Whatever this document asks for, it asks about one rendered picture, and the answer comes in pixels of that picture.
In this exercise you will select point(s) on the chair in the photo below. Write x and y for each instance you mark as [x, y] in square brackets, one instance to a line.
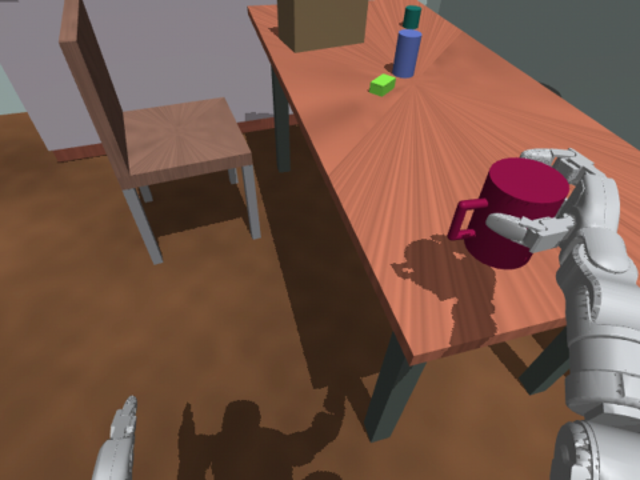
[158, 144]

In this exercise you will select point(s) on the left robot hand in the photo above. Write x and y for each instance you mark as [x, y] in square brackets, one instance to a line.
[116, 456]

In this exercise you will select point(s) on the table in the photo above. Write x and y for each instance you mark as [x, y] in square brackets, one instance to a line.
[397, 166]

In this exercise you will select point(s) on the right robot arm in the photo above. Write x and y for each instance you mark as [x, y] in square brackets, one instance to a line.
[598, 280]

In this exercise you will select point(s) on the right robot hand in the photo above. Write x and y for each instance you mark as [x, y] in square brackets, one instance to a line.
[594, 202]

